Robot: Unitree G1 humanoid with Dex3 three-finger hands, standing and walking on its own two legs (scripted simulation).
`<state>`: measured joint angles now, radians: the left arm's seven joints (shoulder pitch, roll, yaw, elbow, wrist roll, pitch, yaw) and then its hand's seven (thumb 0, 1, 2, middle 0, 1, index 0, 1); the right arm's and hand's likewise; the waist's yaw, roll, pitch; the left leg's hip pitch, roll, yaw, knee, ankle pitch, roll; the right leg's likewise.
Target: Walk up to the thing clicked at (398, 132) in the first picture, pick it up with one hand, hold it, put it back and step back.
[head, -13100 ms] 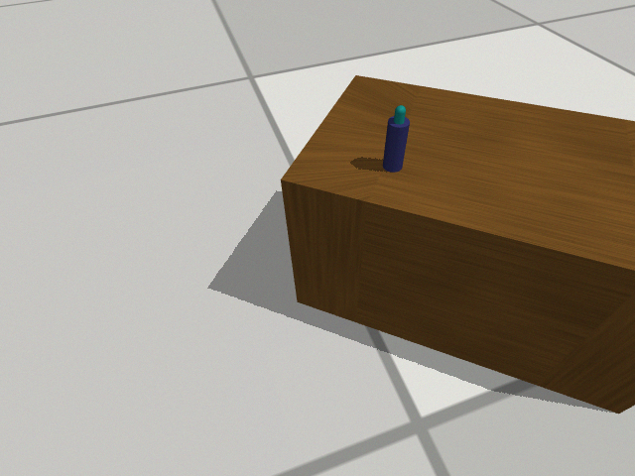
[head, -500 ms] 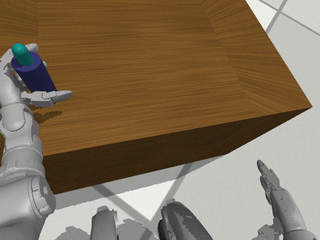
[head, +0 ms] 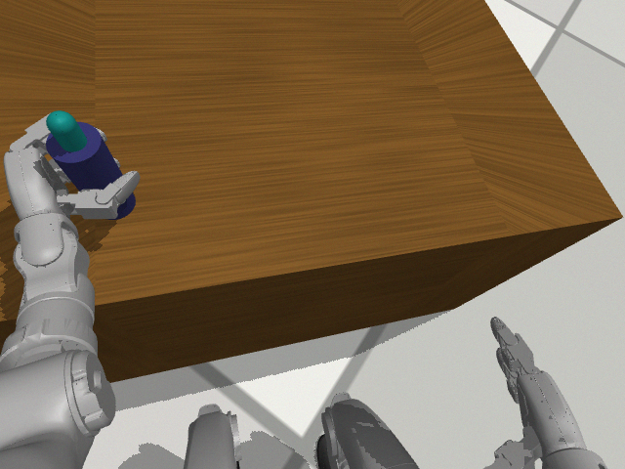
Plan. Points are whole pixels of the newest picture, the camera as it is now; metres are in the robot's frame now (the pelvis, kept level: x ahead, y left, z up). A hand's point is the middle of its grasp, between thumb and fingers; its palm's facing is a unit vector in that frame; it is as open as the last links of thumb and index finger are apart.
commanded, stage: settle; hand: left
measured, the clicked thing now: (91, 167) +0.50 +0.21 +0.03
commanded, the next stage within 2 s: lift in 0.94 s
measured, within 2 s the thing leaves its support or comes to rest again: leaves its support in 0.24 s
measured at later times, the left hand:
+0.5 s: hand (85, 157) +0.50 +0.21 +0.05, palm faces +0.22 -0.97 -0.03, open 8.3 cm
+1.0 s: hand (75, 139) +0.50 +0.21 +0.08, palm faces +0.22 -0.98 -0.02, open 8.3 cm
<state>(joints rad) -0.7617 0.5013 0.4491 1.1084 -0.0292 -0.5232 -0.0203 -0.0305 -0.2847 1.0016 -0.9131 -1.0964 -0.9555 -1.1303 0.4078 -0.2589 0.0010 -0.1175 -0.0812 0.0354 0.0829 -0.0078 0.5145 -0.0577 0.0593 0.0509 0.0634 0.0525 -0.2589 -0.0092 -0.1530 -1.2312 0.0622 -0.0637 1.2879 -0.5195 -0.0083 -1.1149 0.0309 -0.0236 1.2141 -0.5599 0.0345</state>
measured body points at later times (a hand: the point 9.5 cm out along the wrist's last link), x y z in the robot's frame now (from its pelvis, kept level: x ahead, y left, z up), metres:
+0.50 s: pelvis +0.00 +0.00 +0.02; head +0.13 +0.05 +0.45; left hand +0.48 +0.26 +0.06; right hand +0.16 -0.26 +0.03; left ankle +0.03 +0.12 -0.62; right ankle +0.01 -0.15 -0.62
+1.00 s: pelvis +0.00 +0.00 +0.03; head +0.12 +0.04 +0.46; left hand +0.48 +0.26 +0.08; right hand +0.16 -0.25 +0.03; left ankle +0.03 +0.12 -0.62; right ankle +0.01 -0.15 -0.62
